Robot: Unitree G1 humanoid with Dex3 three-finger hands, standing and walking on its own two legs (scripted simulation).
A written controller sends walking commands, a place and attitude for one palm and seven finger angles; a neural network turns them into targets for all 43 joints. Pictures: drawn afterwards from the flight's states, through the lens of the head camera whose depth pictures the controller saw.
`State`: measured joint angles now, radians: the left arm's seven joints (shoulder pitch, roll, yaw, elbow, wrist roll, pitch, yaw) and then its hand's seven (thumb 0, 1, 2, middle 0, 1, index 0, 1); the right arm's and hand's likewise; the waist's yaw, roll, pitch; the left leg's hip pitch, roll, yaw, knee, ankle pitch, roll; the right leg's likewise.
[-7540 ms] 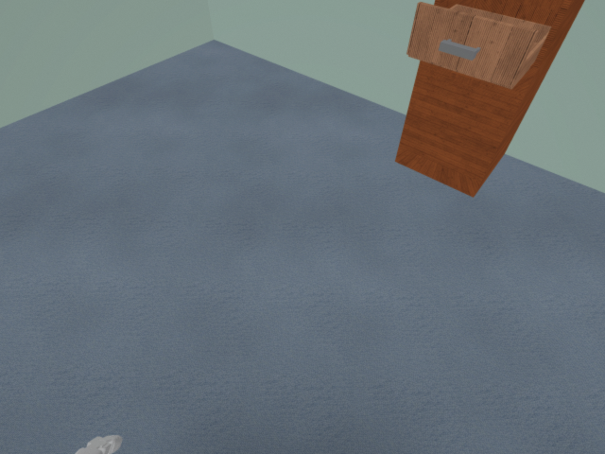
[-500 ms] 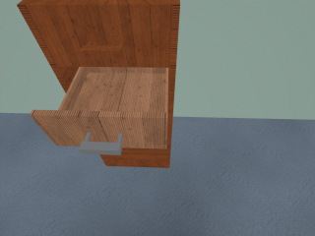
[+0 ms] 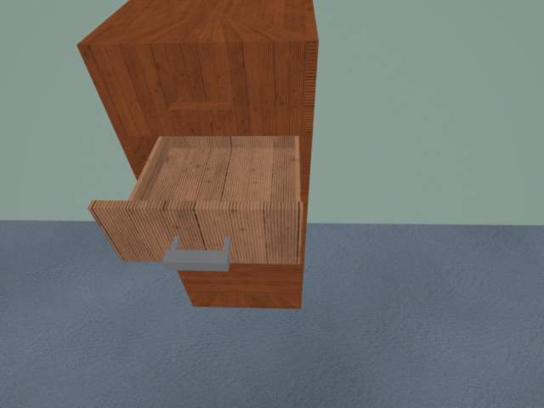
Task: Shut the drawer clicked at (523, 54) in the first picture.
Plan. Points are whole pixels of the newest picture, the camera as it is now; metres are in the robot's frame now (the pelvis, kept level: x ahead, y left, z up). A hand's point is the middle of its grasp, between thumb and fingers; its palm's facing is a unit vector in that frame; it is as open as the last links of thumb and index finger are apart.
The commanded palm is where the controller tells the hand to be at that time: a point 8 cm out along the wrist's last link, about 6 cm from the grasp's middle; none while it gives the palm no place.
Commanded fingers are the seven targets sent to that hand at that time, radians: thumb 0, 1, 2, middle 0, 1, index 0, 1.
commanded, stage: come to a stop and stand still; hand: left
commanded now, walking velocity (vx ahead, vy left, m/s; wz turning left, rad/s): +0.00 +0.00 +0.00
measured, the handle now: (199, 250) +0.40 +0.17 -0.03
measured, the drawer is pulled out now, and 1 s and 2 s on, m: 0.22 0.22 0.22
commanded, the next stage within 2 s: look again from close up in 0.14 s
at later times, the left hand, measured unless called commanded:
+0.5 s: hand out of the picture +0.03 +0.15 -0.16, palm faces +0.02 -0.97 -0.24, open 7.3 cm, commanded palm none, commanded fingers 0.00 0.90 0.90 -0.20 -0.30 -0.20 -0.30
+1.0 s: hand (183, 350) +0.21 +0.15 -0.02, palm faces +0.26 -0.96 -0.06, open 7.0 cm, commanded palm +0.12 +0.19 -0.05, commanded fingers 0.00 0.90 0.90 -0.42 -0.54 -0.42 -0.54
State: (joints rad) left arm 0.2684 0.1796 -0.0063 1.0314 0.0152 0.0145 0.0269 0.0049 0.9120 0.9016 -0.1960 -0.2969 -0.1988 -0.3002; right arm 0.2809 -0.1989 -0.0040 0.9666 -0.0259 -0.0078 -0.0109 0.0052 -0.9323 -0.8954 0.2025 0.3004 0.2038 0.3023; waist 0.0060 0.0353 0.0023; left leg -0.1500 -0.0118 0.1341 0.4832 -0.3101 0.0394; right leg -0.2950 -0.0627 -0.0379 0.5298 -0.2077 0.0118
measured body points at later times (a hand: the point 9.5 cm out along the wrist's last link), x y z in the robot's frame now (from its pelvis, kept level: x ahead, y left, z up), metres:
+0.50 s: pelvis +0.02 -0.02 +0.01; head +0.04 -0.05 +0.45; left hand +0.03 +0.20 -0.14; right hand +0.00 -0.23 -0.17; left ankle -0.03 +0.09 -0.73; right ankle +0.05 -0.13 -0.73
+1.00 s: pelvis +0.01 -0.04 -0.01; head +0.03 -0.06 +0.44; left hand +0.19 +0.20 -0.01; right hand +0.14 -0.29 -0.12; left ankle -0.03 +0.09 -0.73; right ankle +0.05 -0.13 -0.74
